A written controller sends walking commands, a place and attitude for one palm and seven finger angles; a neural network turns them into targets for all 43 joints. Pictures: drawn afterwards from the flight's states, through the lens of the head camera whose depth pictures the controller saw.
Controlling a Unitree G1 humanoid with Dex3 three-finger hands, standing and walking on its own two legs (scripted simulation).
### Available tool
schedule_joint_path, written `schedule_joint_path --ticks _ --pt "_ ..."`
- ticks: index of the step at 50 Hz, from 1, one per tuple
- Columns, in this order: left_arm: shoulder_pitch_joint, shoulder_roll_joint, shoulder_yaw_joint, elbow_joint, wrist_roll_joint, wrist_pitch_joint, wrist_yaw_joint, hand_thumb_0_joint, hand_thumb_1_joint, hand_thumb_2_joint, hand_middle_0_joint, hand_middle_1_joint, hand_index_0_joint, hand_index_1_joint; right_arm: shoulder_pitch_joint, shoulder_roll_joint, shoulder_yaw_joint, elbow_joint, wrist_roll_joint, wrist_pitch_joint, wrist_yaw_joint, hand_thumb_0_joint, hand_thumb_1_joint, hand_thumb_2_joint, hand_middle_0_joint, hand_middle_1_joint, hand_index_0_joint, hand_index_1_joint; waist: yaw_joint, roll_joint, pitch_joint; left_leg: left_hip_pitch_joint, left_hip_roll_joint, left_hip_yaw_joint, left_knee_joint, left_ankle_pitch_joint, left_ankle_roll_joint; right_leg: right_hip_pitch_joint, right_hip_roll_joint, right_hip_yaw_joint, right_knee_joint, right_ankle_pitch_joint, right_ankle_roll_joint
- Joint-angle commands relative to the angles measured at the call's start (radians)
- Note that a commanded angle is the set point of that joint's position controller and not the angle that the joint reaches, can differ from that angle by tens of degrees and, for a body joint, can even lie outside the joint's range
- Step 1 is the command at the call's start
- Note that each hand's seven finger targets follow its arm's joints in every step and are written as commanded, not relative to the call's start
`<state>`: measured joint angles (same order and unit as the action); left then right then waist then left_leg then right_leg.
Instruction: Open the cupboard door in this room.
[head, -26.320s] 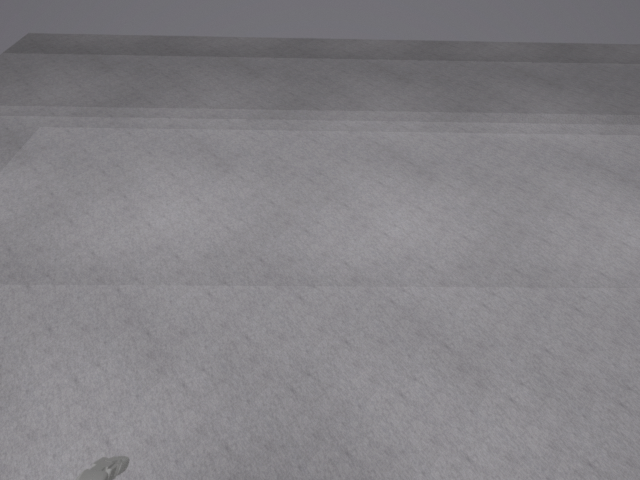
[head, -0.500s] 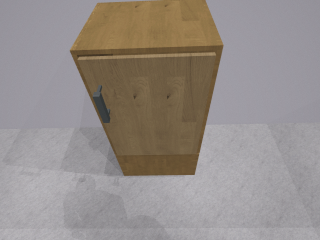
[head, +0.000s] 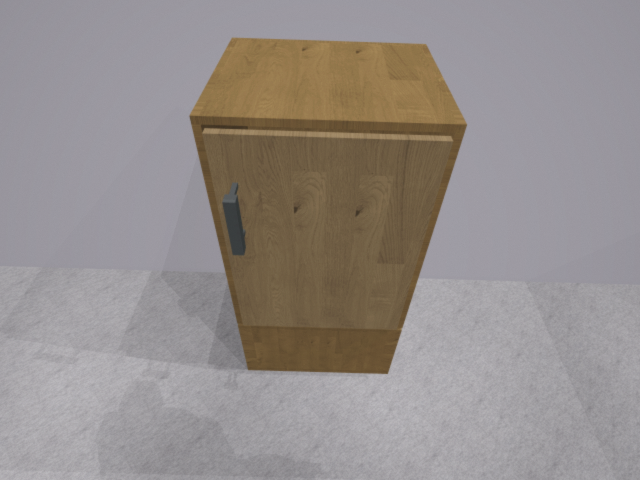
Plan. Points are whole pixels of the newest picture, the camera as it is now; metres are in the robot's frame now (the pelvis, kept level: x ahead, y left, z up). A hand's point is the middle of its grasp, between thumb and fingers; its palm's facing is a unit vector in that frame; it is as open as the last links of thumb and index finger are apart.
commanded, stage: come to a stop and stand still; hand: left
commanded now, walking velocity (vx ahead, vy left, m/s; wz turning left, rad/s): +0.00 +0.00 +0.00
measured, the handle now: (236, 219) +0.58 +0.20 -0.03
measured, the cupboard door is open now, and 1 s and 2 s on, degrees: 0 0 0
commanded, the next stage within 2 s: look again from close up in 0.38 s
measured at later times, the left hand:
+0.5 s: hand out of the picture -0.06 +0.18 -0.17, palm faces +0.05 -0.99 -0.16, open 7.4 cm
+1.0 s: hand out of the picture -0.01 +0.16 -0.17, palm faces +0.04 -0.99 -0.15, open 7.3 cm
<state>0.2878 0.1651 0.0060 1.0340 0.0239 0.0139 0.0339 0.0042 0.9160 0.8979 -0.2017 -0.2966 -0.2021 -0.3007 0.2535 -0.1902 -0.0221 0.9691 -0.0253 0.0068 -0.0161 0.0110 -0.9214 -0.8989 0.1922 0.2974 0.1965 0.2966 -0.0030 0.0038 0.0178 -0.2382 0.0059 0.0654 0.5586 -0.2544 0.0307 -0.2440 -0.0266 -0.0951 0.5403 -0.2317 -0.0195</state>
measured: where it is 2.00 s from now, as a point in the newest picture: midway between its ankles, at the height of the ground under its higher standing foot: outside the picture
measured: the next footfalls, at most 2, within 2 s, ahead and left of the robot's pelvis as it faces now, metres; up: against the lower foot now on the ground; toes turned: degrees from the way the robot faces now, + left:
none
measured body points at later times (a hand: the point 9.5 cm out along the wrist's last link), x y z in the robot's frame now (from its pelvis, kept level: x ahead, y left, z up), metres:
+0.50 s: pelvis -0.02 +0.02 +0.00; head -0.03 +0.02 +0.45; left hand -0.06 +0.23 -0.16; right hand -0.03 -0.20 -0.16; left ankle +0.03 +0.10 -0.73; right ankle +0.04 -0.11 -0.73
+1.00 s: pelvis +0.00 +0.01 +0.01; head +0.00 +0.01 +0.46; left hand -0.01 +0.21 -0.16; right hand -0.02 -0.20 -0.15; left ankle +0.03 +0.10 -0.73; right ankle +0.04 -0.11 -0.73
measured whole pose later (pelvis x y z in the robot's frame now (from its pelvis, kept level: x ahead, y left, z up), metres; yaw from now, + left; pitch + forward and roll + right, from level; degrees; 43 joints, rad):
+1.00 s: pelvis +0.00 +0.01 +0.01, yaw +0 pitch -1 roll +0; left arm 0.34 0.12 0.00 1.07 0.02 -0.02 0.03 0.01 0.91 0.90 -0.20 -0.30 -0.20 -0.30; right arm 0.34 -0.11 0.00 1.10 -0.02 -0.02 -0.02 0.01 -0.91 -0.90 0.19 0.30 0.20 0.30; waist -0.01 -0.01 0.01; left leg -0.27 -0.01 0.07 0.48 -0.21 0.04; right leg -0.27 -0.02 -0.05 0.47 -0.19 -0.01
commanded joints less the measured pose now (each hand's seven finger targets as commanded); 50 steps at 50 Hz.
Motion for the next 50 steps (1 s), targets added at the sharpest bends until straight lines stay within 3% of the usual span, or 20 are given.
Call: schedule_joint_path --ticks 1,4,8,10,13,17,26,30,40,50 --pt "0.062 0.093 0.017 -0.054 0.004 -0.014 0.001 0.0 0.9 0.9 -0.2 -0.3 -0.2 -0.3 0.027 -0.111 -0.012 -0.058 0.001 -0.019 0.0 0.0 -0.9 -0.9 0.2 0.3 0.2 0.3 0.012 0.065 0.091 -0.193 0.128 -0.205 -0.32 -0.317 0.025 0.02 -0.044 0.074 -0.088 -0.106 -0.009" --pt "0.085 0.086 0.015 -0.051 0.006 -0.015 -0.003 0.0 0.9 0.9 -0.2 -0.3 -0.2 -0.3 0.037 -0.112 -0.013 -0.055 0.002 -0.019 -0.001 0.0 -0.9 -0.9 0.2 0.3 0.2 0.3 0.014 0.046 0.066 -0.189 0.123 -0.208 -0.329 -0.331 0.029 0.031 -0.044 0.069 -0.093 -0.107 -0.006" --pt "0.112 0.074 0.015 -0.04 0.006 -0.017 -0.004 0.0 0.9 0.9 -0.2 -0.3 -0.2 -0.3 0.054 -0.11 -0.013 -0.038 0.001 -0.016 -0.002 0.0 -0.9 -0.9 0.2 0.3 0.2 0.3 0.01 0.012 0.085 -0.197 0.114 -0.205 -0.318 -0.334 0.029 0.004 -0.048 0.088 -0.118 -0.14 -0.005" --pt "0.116 0.074 0.015 -0.036 0.005 -0.021 -0.004 0.0 0.9 0.9 -0.2 -0.3 -0.2 -0.3 0.065 -0.104 -0.01 -0.026 0.002 -0.019 -0.002 0.0 -0.9 -0.9 0.2 0.3 0.2 0.3 0.007 0.045 0.074 -0.178 0.113 -0.206 -0.322 -0.315 0.028 -0.003 -0.049 0.093 -0.116 -0.124 -0.008" --pt "0.127 0.069 0.011 -0.023 0.004 -0.027 -0.003 0.0 0.9 0.9 -0.2 -0.3 -0.2 -0.3 0.082 -0.091 -0.008 -0.005 0.004 -0.019 -0.002 0.0 -0.9 -0.9 0.2 0.3 0.2 0.3 0.003 -0.004 0.087 -0.17 0.101 -0.193 -0.299 -0.289 0.025 -0.023 -0.06 0.123 -0.149 -0.156 -0.012" --pt "0.139 0.064 0.009 -0.006 0.001 -0.032 -0.002 0.0 0.9 0.9 -0.2 -0.3 -0.2 -0.3 0.106 -0.077 -0.004 0.022 0.007 -0.022 -0.004 0.0 -0.9 -0.9 0.2 0.3 0.2 0.3 0.0 -0.014 0.081 -0.146 0.094 -0.185 -0.28 -0.259 0.021 -0.045 -0.068 0.141 -0.165 -0.17 -0.013" --pt "0.162 0.037 0.007 0.022 0.001 -0.033 0.002 0.0 0.9 0.9 -0.2 -0.3 -0.2 -0.3 0.128 -0.055 -0.001 0.066 0.008 -0.026 -0.007 0.0 -0.9 -0.9 0.2 0.3 0.2 0.3 0.005 0.021 0.084 -0.169 0.099 -0.19 -0.295 -0.273 0.019 -0.029 -0.06 0.141 -0.145 -0.138 -0.014" --pt "0.156 0.033 0.008 0.024 0.0 -0.037 0.004 0.0 0.9 0.9 -0.2 -0.3 -0.2 -0.3 0.14 -0.037 0.001 0.077 0.009 -0.027 -0.008 0.0 -0.9 -0.9 0.2 0.3 0.2 0.3 0.003 -0.026 0.089 -0.156 0.09 -0.174 -0.269 -0.234 0.016 -0.043 -0.069 0.157 -0.163 -0.15 -0.018" --pt "0.132 0.036 0.014 0.01 -0.003 -0.038 0.004 0.0 0.9 0.9 -0.2 -0.3 -0.2 -0.3 0.162 -0.012 0.002 0.092 0.006 -0.026 -0.008 0.0 -0.9 -0.9 0.2 0.3 0.2 0.3 -0.006 -0.023 0.085 -0.131 0.071 -0.139 -0.217 -0.179 0.007 -0.08 -0.082 0.182 -0.194 -0.204 -0.026" --pt "0.118 0.033 0.007 0.016 -0.008 -0.046 0.005 0.0 0.9 0.9 -0.2 -0.3 -0.2 -0.3 0.144 -0.015 0.009 0.104 0.012 -0.042 -0.012 0.0 -0.9 -0.9 0.2 0.3 0.2 0.3 0.003 0.001 0.048 -0.086 0.093 -0.143 -0.234 -0.038 0.005 0.006 -0.075 0.157 -0.161 0.011 -0.023"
